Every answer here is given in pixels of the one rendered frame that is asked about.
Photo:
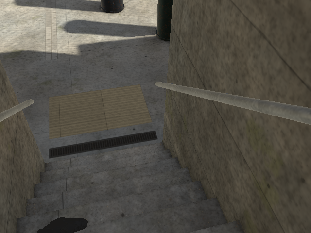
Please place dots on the left robot hand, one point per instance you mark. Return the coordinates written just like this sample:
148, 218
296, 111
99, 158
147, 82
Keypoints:
65, 225

